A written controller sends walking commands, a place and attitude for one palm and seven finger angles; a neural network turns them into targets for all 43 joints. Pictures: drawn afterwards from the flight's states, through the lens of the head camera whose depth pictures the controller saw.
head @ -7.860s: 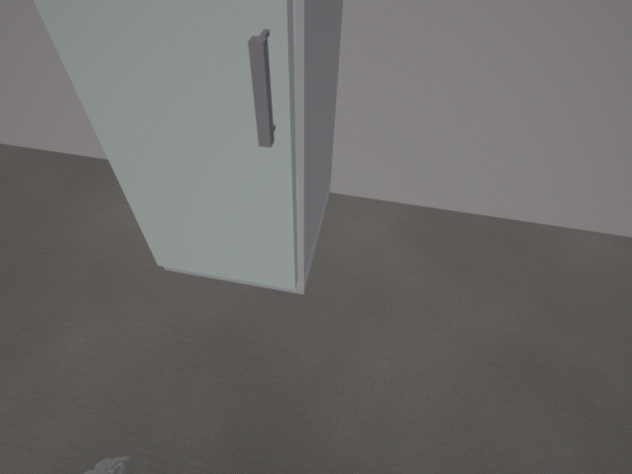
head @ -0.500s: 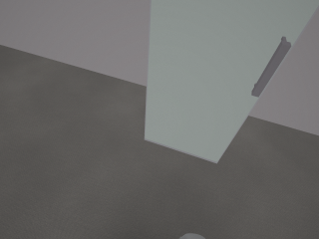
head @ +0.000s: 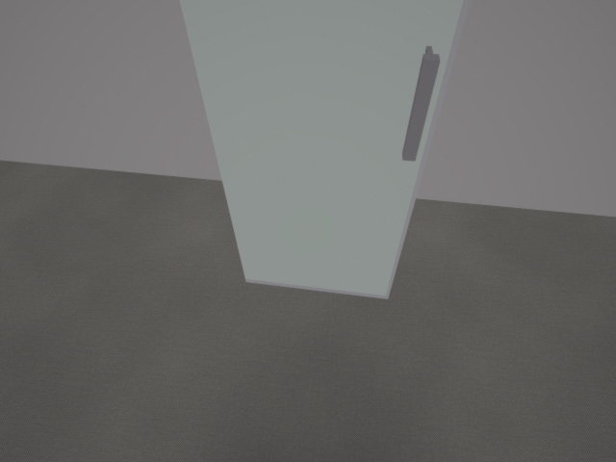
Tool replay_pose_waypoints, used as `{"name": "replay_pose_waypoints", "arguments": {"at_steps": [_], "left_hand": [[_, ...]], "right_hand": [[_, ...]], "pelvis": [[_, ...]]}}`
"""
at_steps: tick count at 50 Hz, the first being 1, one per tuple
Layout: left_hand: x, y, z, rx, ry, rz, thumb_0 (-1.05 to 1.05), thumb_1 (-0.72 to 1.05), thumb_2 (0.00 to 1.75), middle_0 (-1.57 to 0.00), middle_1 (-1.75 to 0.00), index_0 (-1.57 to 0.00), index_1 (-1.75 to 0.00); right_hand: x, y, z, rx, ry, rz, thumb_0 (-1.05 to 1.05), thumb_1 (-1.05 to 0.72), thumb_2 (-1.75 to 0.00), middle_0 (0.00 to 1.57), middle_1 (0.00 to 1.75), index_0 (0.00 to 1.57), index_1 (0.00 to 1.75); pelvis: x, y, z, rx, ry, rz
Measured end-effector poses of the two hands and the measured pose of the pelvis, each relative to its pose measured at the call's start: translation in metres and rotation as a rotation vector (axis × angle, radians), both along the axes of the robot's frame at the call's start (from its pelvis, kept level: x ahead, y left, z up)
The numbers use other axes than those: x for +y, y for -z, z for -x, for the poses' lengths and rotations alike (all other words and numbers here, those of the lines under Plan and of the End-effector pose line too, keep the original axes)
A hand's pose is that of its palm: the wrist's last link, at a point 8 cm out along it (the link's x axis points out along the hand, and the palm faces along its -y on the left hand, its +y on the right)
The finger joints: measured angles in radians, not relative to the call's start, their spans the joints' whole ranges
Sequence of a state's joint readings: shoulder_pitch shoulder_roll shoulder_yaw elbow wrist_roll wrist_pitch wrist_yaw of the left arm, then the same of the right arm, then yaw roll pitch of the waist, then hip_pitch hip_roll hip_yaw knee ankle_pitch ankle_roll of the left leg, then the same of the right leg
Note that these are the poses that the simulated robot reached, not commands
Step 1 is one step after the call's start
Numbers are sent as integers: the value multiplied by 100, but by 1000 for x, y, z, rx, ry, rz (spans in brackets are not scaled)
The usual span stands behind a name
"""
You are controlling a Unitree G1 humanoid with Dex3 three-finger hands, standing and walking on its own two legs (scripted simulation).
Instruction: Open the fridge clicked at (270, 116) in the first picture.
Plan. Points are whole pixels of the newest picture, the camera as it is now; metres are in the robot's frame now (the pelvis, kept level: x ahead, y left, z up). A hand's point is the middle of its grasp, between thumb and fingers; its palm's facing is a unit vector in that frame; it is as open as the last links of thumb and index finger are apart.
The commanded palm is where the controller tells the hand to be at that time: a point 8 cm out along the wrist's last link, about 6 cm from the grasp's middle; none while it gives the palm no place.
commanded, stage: take the last steps up to it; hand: right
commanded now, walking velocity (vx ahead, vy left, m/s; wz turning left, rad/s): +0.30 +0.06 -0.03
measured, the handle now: (418, 106) +0.77 -0.19 +0.08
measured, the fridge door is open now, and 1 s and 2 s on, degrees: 0 0 0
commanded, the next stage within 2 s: come to a stop and stand still in 0.94 s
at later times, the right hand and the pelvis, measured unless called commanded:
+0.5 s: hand out of the picture -0.03 -0.10 -0.16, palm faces +0.16 +0.98 -0.14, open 7.3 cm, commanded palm none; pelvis +0.09 +0.03 +0.00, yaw -3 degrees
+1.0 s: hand (433, 363) +0.32 -0.20 -0.16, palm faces +0.06 +0.98 -0.20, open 7.3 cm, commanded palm none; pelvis +0.24 -0.01 +0.00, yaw -1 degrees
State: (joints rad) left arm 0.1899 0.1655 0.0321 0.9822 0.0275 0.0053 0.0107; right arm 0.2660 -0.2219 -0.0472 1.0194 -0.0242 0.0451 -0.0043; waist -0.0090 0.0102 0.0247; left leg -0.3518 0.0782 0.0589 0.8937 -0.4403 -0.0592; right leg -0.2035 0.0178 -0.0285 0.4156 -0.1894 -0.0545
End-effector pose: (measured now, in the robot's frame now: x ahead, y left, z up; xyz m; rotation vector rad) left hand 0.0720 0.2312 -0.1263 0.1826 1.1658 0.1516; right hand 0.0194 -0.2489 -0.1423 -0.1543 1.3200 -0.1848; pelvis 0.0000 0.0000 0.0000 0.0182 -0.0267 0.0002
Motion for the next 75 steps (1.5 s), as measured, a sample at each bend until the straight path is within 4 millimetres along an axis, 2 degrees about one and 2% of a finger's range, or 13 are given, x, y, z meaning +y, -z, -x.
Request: {"name": "replay_pose_waypoints", "arguments": {"at_steps": [8,11,14,22,30,33,35,40,47,55,62,69,75], "left_hand": [[25,27,57,143,-68,44,0,92,90,-21,-30,-20,-30],[34,34,72,225,-64,58,0,92,90,-20,-29,-20,-30],[41,29,68,259,-68,71,1,91,90,-20,-29,-20,-30],[38,25,4,231,-36,68,1,91,90,-20,-29,-20,-30],[0,28,-130,95,76,41,1,93,90,-20,-29,-20,-30],[-18,30,-178,-14,85,20,1,93,90,-20,-29,-20,-30],[-27,25,-193,-56,69,23,1,92,90,-20,-29,-20,-30],[-29,8,-205,-90,-14,11,-2,95,90,-20,-29,-20,-30],[-14,8,-194,33,-33,6,-2,95,90,-20,-29,-20,-30],[2,35,-168,233,-117,79,0,92,90,-20,-29,-20,-30],[13,41,-181,324,-118,87,1,91,90,-20,-29,-20,-30],[15,34,-228,223,-60,48,1,91,90,-20,-29,-20,-30],[-2,23,-252,73,-23,-12,0,91,90,-20,-29,-20,-30]], "right_hand": [[42,-3,-19,-65,-27,-14,0,-91,-90,20,30,20,30],[56,-3,-11,-72,19,-5,0,-92,-90,20,30,20,30],[68,-6,8,-14,58,-10,0,-92,-90,20,30,20,30],[98,-8,50,206,130,-74,0,-91,-90,20,30,20,30],[98,2,47,356,213,-147,0,-91,-90,20,30,20,30],[82,17,28,393,202,-169,0,-91,-90,20,30,20,30],[67,22,1,371,171,-160,1,-91,-90,20,30,20,30],[25,21,-107,170,84,-99,1,-91,-90,20,30,20,30],[-1,-1,-250,-112,15,-23,0,-92,-90,19,30,20,30],[26,-8,-346,-193,-83,22,0,-92,-90,19,30,20,30],[59,-4,-355,-156,-49,3,-1,-93,-90,20,30,20,30],[34,-1,-332,-114,-11,26,-1,-94,-90,20,30,21,30],[-4,20,-300,-71,20,6,0,-92,-90,20,30,21,30]], "pelvis": [[24,7,-9,3,12,36],[34,8,-17,-6,25,31],[39,2,-30,-2,17,40],[37,0,-69,10,44,29],[8,15,-126,17,52,14],[-7,27,-148,7,36,8],[-13,26,-159,-4,14,18],[-19,11,-186,-11,2,21],[-14,1,-224,-3,10,28],[17,12,-275,-4,3,48],[29,12,-293,-6,18,31],[16,11,-280,0,20,33],[-11,21,-266,0,14,15]]}}
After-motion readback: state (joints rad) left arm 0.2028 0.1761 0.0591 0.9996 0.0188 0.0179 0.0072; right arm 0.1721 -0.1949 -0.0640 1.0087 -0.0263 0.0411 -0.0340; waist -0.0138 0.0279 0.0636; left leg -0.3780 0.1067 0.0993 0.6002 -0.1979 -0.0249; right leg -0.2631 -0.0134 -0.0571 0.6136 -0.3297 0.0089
